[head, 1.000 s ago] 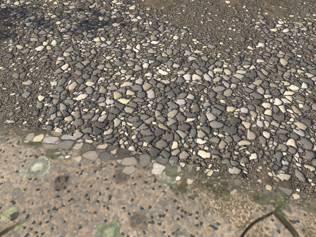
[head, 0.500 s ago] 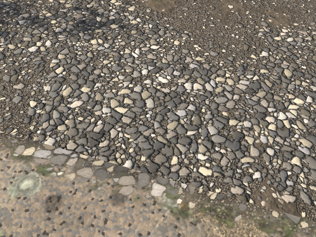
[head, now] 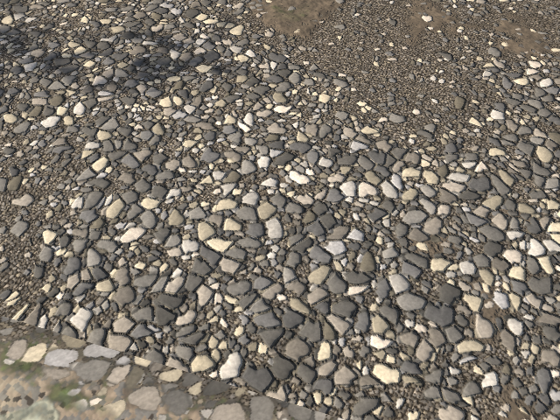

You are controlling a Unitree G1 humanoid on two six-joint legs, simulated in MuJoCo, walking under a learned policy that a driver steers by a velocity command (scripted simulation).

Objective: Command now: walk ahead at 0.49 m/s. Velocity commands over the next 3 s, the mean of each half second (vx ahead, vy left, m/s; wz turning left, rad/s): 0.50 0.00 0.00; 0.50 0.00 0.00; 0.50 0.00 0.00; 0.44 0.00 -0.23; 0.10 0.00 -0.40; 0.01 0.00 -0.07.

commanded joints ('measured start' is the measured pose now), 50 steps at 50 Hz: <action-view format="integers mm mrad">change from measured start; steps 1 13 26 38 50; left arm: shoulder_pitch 95 340 268 7 -325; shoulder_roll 32 72 121 104 87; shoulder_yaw -1 -16 5 34 34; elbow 5 86 62 -18 -153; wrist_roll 1 -16 -9 11 32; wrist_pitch -35 -46 -19 73 23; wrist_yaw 4 15 20 -19 -52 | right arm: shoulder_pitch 72 -345 -33 84 211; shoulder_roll -61 -58 -171 -169 -155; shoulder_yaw -18 -6 -56 -46 -34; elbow -46 -165 -69 6 55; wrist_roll -14 -1 19 -4 -36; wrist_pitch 19 38 2 -37 -71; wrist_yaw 14 21 25 12 -40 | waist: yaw -25 68 -31 13 -94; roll -18 -65 55 39 15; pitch -17 36 -143 -7 69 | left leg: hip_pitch -158 -339 413 235 278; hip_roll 95 102 370 209 217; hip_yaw -39 82 -424 -128 -165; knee -47 -583 -990 -1108 -809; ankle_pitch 51 418 283 332 98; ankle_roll -12 -62 226 132 125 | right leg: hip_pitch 72 285 -261 -367 -522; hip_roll -305 -247 -85 -148 -174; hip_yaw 384 194 210 169 165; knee -375 -369 764 497 140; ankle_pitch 7 406 -207 151 536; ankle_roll -117 -38 31 97 98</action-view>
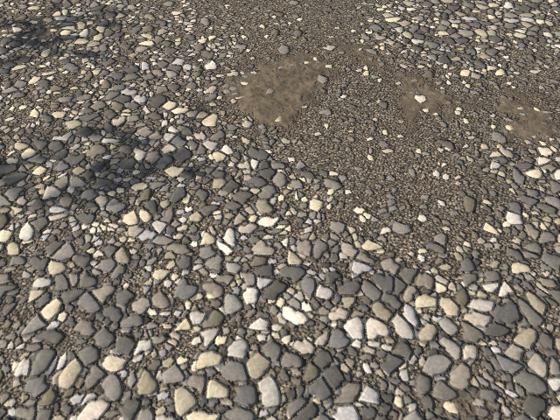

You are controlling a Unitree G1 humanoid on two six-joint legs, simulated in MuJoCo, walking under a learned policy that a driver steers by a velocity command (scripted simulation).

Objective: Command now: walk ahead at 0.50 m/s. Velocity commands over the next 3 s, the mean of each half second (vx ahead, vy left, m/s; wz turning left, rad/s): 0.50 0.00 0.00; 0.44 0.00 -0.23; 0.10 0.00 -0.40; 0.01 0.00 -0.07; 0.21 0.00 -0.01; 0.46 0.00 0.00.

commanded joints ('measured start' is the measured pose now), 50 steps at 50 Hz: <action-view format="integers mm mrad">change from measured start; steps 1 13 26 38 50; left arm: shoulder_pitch -212 504 323 280 65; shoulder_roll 54 194 61 26 -45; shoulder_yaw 0 26 -22 -13 -35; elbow -122 122 125 95 -4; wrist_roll -3 -15 -51 -24 -13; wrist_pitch -32 -66 -94 -46 -10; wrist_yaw -13 4 30 31 14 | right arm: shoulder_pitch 89 153 -414 -260 -162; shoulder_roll -131 -95 -32 -72 -85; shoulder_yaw -20 -20 22 -23 -21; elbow -21 -16 -172 -114 -55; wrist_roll -17 102 20 23 35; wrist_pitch -6 46 83 43 29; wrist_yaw -20 -34 57 27 -7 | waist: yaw -49 164 66 56 69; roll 43 -199 -29 109 139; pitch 155 -341 34 72 58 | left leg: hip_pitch -24 -932 -433 -47 -80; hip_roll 283 13 160 382 296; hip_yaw -261 -182 -23 -301 155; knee -16 1530 189 -353 -211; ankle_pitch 235 -305 485 255 1017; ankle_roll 147 11 -17 88 42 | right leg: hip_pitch -192 1381 446 13 182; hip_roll -17 -354 -144 -2 68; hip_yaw -18 187 29 -8 -185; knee -45 33 -532 405 -31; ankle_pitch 106 899 -88 -607 -277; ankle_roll -15 -169 -170 -64 -27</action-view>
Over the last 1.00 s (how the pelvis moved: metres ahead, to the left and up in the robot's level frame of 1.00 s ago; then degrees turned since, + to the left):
0.50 0.04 -0.01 0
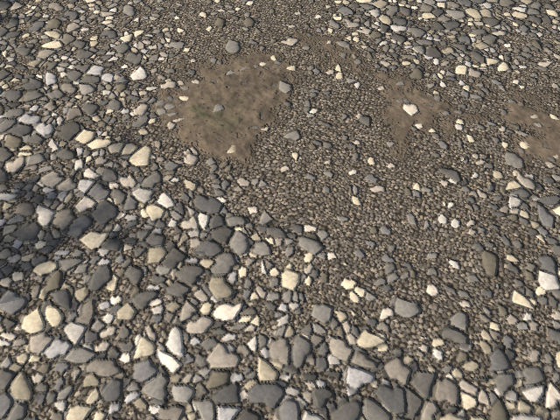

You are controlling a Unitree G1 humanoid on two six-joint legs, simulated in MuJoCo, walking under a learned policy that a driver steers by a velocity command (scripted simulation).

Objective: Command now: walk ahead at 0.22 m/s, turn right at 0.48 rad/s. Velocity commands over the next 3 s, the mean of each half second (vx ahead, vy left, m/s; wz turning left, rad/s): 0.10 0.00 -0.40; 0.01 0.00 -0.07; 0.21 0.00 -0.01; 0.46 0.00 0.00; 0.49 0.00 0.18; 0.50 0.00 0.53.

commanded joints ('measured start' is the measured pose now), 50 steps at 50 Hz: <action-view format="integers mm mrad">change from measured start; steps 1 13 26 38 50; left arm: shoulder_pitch -7 56 83 80 131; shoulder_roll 4 91 127 41 31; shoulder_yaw -11 22 12 -23 -47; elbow -58 -89 -65 14 145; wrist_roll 8 -21 -4 -14 -22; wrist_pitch -5 13 16 10 -1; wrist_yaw -5 48 52 40 57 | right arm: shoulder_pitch -7 -53 -118 -132 5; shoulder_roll -140 -119 -106 -93 -63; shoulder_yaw -25 -42 -36 6 17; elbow -43 -143 -135 -81 11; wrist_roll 1 -29 -4 -11 -2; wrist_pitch -5 100 136 58 70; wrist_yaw -11 -5 -5 -7 -8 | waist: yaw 13 0 38 66 19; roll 147 2 -74 156 20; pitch -42 -132 -106 -30 -20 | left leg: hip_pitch -50 -469 -380 -323 -170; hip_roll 234 69 24 201 96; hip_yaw -14 -255 -256 -451 -354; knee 37 881 508 -123 -20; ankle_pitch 827 -108 -98 -38 57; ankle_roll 68 -66 -66 52 28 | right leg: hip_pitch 149 362 367 460 420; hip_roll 51 -143 -112 60 -2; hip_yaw -76 338 380 177 237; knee -104 -494 -610 -373 -466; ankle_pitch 26 234 -321 -85 -49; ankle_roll -21 -220 -135 -2 -8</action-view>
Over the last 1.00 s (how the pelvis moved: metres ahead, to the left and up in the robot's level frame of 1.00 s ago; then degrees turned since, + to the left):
0.56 -0.05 -0.16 -9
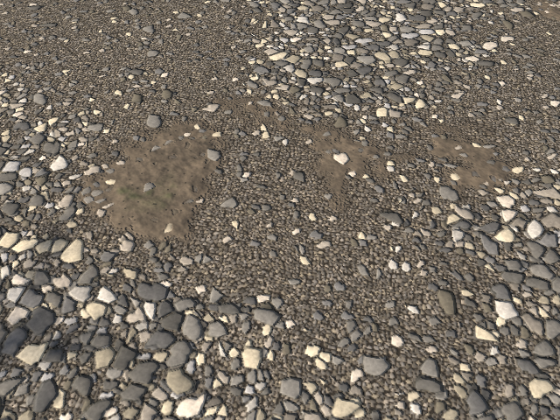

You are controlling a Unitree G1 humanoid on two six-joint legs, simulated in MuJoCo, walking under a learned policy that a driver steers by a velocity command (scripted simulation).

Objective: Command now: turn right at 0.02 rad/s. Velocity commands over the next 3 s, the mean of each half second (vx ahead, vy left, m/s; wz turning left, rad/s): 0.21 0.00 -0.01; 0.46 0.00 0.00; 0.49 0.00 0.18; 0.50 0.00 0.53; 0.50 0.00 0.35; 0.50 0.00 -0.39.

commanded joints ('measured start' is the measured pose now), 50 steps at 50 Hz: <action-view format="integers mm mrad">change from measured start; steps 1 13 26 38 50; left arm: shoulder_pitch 30 -80 209 226 248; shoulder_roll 74 62 188 100 114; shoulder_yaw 8 18 86 31 47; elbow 0 -59 -32 -14 -43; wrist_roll -2 29 16 6 -2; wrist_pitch -8 -32 -58 -105 -86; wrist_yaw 8 -22 -21 -12 -18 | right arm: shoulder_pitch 74 189 48 -264 100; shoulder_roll -90 -149 -118 -75 -267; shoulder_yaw -14 -49 -50 -40 -112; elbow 1 50 -54 -179 -93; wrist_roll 0 -11 -16 -12 -9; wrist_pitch -4 -16 -71 -32 -51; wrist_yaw -4 -1 44 73 42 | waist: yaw -10 -65 60 6 -101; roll -11 108 -81 -68 85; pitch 48 226 42 127 -216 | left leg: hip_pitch -101 -6 -612 -563 331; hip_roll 136 363 84 117 424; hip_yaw -123 -418 -48 81 -676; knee -93 -294 876 370 -142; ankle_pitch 50 -392 -134 216 -191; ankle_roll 32 216 60 -18 281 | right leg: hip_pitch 57 -359 310 173 -379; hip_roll -128 -88 -438 -241 -48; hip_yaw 145 -50 507 21 35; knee -52 371 -173 -250 1026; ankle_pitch -2 -282 -475 258 -361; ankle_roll -7 -24 -192 -143 -58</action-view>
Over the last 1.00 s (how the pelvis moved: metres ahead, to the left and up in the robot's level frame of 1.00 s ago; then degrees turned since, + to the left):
0.11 0.01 0.00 -13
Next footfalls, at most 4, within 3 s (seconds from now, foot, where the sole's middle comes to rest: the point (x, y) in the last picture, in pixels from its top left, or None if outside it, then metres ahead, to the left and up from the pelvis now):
0.44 right None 0.20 -0.13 -0.78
0.94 left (281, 419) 0.54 0.04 -0.78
1.50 right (346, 308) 0.85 -0.14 -0.78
2.02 left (251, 251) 1.05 0.14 -0.78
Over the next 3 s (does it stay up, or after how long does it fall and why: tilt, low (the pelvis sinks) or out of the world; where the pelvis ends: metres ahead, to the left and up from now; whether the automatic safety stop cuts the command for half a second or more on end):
stays up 1.42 0.27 0.00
